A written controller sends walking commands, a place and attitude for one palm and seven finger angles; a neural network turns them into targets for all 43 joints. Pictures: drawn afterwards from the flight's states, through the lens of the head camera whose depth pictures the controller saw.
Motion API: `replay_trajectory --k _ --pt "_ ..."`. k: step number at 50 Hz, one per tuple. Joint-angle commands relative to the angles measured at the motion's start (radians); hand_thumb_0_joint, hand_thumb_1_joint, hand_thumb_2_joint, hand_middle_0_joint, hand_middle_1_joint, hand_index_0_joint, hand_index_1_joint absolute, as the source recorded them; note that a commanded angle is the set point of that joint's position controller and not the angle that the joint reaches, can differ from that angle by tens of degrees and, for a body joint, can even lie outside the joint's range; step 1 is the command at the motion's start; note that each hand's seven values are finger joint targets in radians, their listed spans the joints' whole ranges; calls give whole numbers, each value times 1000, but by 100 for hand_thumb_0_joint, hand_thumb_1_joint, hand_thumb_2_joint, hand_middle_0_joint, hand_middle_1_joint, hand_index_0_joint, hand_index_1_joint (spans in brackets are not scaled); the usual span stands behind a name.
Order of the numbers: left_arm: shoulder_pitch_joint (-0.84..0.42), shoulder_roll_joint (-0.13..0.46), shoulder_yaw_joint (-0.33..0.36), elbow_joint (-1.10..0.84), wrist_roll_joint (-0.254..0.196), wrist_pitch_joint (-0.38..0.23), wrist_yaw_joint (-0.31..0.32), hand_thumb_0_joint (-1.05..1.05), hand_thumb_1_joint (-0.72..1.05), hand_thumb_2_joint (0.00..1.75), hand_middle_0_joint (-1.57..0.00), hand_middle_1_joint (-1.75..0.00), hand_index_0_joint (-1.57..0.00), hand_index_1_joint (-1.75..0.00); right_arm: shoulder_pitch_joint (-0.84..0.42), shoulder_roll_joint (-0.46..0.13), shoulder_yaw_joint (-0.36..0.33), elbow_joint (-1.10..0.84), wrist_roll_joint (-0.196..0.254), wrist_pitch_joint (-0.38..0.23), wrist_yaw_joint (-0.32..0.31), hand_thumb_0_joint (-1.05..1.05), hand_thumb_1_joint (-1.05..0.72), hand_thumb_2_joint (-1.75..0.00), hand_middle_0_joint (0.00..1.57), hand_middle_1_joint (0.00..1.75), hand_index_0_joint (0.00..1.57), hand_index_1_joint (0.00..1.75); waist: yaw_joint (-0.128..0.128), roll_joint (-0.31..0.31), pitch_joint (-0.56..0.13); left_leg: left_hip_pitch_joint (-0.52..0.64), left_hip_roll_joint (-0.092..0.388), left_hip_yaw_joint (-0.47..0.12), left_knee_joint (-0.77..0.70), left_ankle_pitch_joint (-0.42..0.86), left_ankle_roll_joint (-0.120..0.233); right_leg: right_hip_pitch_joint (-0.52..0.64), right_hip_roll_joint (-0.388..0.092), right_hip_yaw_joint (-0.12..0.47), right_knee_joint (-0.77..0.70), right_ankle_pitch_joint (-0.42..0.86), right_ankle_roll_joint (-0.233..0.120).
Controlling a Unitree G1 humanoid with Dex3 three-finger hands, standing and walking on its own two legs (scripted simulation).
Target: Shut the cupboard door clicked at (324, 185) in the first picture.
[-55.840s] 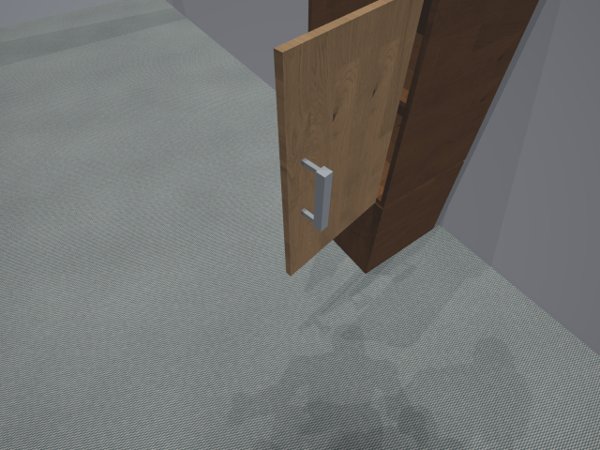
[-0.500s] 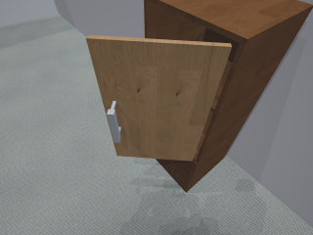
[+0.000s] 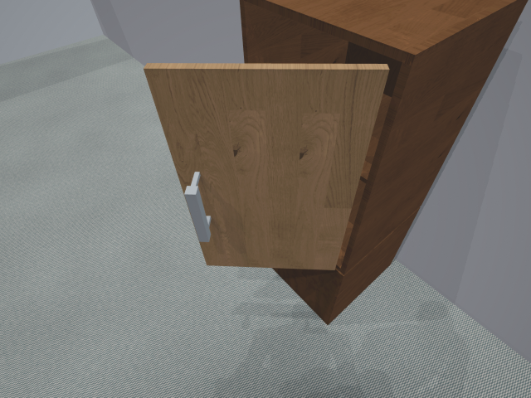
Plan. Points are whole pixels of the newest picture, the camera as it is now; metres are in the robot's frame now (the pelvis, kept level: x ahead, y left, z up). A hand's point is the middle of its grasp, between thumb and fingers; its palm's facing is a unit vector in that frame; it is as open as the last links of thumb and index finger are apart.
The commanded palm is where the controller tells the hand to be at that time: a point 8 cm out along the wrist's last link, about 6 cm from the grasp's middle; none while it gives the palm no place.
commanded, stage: look again from close up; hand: left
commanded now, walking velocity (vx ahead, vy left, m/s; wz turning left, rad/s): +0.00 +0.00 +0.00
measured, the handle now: (200, 208) +0.49 +0.17 -0.05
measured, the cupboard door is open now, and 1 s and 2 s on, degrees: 47 47 47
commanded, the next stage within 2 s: raise the hand and make a fist in 0.10 s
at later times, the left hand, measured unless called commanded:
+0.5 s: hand (167, 353) +0.19 +0.16 -0.02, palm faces +0.09 -1.00 -0.01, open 6.7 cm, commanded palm +0.10 +0.22 -0.07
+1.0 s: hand (162, 384) +0.16 +0.17 -0.07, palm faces -0.01 -1.00 +0.02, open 4.3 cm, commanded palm +0.12 +0.23 -0.06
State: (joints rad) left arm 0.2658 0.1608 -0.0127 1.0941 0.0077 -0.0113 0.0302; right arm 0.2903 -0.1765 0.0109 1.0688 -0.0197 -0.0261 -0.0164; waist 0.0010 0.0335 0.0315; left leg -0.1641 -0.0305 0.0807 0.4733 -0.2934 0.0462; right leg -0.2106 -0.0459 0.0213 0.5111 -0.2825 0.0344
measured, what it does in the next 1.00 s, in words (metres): lowers itself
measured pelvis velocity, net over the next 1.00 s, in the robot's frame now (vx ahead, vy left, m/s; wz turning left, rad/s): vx -0.06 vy -0.02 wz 0.04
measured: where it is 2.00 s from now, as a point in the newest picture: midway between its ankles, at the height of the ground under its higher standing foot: outside the picture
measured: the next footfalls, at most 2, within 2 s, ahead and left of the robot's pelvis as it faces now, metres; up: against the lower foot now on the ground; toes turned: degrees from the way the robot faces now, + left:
none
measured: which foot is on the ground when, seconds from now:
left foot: down 0.00-1.00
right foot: down 0.00-1.00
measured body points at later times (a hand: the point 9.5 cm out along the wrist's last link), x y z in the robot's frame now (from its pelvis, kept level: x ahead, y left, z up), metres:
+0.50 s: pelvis -0.03 -0.04 -0.05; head +0.00 -0.03 +0.40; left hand +0.18 +0.21 -0.01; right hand +0.16 -0.29 -0.10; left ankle -0.02 +0.09 -0.74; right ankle +0.00 -0.14 -0.74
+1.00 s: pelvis -0.06 -0.02 -0.10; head +0.02 -0.02 +0.34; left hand +0.15 +0.23 -0.06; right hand +0.12 -0.23 -0.19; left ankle -0.02 +0.09 -0.74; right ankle -0.01 -0.14 -0.74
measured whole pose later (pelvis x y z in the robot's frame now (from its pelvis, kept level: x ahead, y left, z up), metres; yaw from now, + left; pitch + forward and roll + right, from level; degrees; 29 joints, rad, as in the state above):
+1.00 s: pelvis -0.06 -0.02 -0.10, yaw +2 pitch +16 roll -2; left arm 0.37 0.24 0.19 -0.02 -0.32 -0.25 -0.34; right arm 0.26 -0.17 0.02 0.53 0.03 -0.21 -0.06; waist 0.00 0.04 -0.14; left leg -0.99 0.03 -0.01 1.25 -0.54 0.01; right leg -0.97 -0.01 -0.07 1.20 -0.50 -0.01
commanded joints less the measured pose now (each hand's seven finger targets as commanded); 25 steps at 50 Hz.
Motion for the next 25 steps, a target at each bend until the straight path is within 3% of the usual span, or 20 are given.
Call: replay_trajectory --k 1,9,10,11,12,13,14,15,16,17,18,19,20,21,22,23,24,25 --pt "42 123 18 -35 4 -16 9 0 90 90 -20 -30 -20 -30 27 -111 -23 -35 7 -18 -9 0 -90 -90 20 30 20 30 1 -59 39 -30 126 -122 -124 162 1 -19 -47 48 -73 134 -62" --pt "30 144 24 -35 5 -19 8 0 90 90 -20 -30 -20 -30 -7 -120 -26 -17 7 -18 -11 0 -90 -90 20 30 20 30 3 -37 9 5 128 -102 -113 211 -5 6 -58 58 -87 218 -66" --pt "115 130 24 -2 14 -25 47 0 90 90 -20 -30 -20 -30 -52 -133 -29 -75 21 -14 -5 0 -90 -90 20 30 20 30 23 -186 -7 -53 167 -85 72 342 -33 29 -101 70 -73 518 -44" --pt "-819 769 491 -1644 -97 -312 53 0 90 90 -20 -30 -20 -30 41 -349 -81 -335 21 -208 -109 0 -90 -90 20 30 20 30 -136 -49 -395 222 113 -126 103 570 -21 51 7 -22 147 484 -43" --pt "-43 189 55 -1194 -118 -203 40 0 90 90 -22 -32 -22 -32 -58 -193 -18 -333 83 -281 -119 0 -90 -90 20 30 20 30 -28 271 -476 275 76 -104 80 637 -32 -83 63 -88 224 189 -44" --pt "-34 187 120 -1217 -169 -156 69 0 90 90 -24 -34 -24 -34 -84 -198 -18 -315 50 -308 -100 0 -90 -90 20 30 20 30 25 293 -439 224 89 -90 37 742 -82 -70 50 -96 120 107 -61" --pt "193 -71 -23 -977 -167 -59 54 0 90 90 -25 -36 -25 -36 -61 -133 -29 -288 57 -317 -64 0 -90 -90 20 30 20 30 -25 164 -248 89 91 -115 8 604 -80 -128 31 -101 80 93 -43" --pt "-57 53 54 -1136 -170 -106 55 0 90 90 -27 -38 -27 -38 -53 -199 -62 -349 57 -328 -46 0 -90 -90 20 30 20 30 -49 142 -118 -44 68 -127 48 382 -78 -150 22 -91 57 140 -47" --pt "-19 101 128 -1070 -160 -149 32 0 90 90 -29 -40 -29 -40 -71 -197 -70 -389 43 -331 -44 0 -90 -90 20 30 20 30 -55 49 -40 -153 47 -123 84 246 -64 -208 22 -109 55 119 -52" --pt "62 93 160 -945 -168 -202 -2 0 90 90 -31 -42 -31 -42 -90 -194 -72 -403 36 -331 -41 0 -90 -90 20 30 20 30 -42 -97 51 -267 31 -122 121 151 -55 -282 28 -125 72 64 -51" --pt "204 94 212 -825 -184 -261 -49 0 90 90 -33 -44 -33 -44 -102 -189 -87 -434 40 -327 -32 0 -90 -90 20 30 20 30 -7 -203 74 -348 18 -113 157 97 -56 -309 29 -123 89 7 -55" --pt "296 42 200 -739 -206 -334 -107 0 90 90 -35 -46 -35 -46 -110 -173 -88 -461 34 -326 -23 0 -90 -90 20 30 20 30 18 -327 68 -428 10 -100 215 48 -59 -370 30 -118 135 -53 -52" --pt "356 22 203 -730 -240 -417 -175 0 90 90 -36 -48 -36 -48 -121 -171 -96 -487 23 -330 -12 0 -90 -90 20 30 20 30 41 -370 28 -488 -3 -85 278 8 -61 -395 24 -91 177 -81 -50" --pt "374 49 236 -740 -262 -495 -244 0 90 90 -38 -50 -38 -50 -129 -175 -106 -512 22 -329 -3 0 -90 -90 20 30 20 30 55 -382 -38 -539 -10 -73 336 -9 -65 -393 17 -62 224 -74 -51" --pt "365 64 248 -755 -281 -570 -316 0 90 90 -40 -52 -40 -52 -138 -181 -111 -542 20 -330 5 0 -90 -90 20 30 20 30 65 -347 -100 -582 -19 -67 385 -16 -70 -379 8 -33 276 -42 -51" --pt "369 109 284 -733 -289 -621 -386 0 90 90 -42 -54 -42 -54 -135 -185 -116 -567 26 -329 18 0 -90 -90 20 30 20 30 74 -239 -148 -597 -23 -63 433 7 -74 -361 -8 6 326 36 -61" --pt "334 148 301 -753 -294 -667 -453 0 90 90 -44 -56 -44 -56 -146 -190 -117 -588 30 -332 25 0 -90 -90 20 30 20 30 68 -170 -218 -632 -25 -60 485 8 -72 -367 -15 28 372 56 -66" --pt "309 187 324 -803 -298 -679 -490 0 90 90 -46 -58 -46 -58 -161 -190 -118 -620 35 -333 25 0 -90 -90 20 30 20 30 79 -88 -273 -658 -28 -46 526 5 -62 -385 -18 55 403 45 -65"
